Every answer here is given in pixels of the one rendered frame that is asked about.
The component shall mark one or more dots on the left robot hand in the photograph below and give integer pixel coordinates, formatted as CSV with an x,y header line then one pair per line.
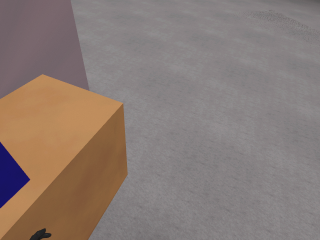
x,y
40,235

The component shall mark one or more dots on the pedestal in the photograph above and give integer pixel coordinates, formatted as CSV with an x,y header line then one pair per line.
x,y
71,143

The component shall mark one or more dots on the carton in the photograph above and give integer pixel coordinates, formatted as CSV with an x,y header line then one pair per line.
x,y
12,177

